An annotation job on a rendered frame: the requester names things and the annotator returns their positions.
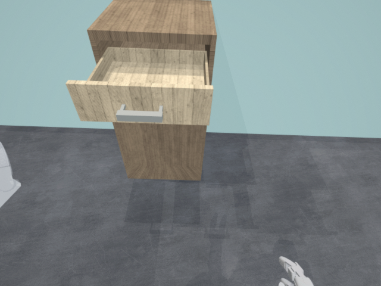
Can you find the drawer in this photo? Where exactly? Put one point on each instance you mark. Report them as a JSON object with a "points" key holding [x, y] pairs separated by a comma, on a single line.
{"points": [[143, 79]]}

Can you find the handle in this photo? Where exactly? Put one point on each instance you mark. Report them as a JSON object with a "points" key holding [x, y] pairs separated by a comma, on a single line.
{"points": [[139, 116]]}

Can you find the robot right hand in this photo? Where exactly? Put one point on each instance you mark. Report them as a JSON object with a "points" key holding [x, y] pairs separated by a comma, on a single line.
{"points": [[295, 272]]}

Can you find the cabinet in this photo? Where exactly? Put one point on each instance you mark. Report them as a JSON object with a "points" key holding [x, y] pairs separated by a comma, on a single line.
{"points": [[149, 150]]}

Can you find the robot left hand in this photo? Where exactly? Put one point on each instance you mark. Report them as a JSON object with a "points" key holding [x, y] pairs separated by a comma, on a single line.
{"points": [[8, 185]]}

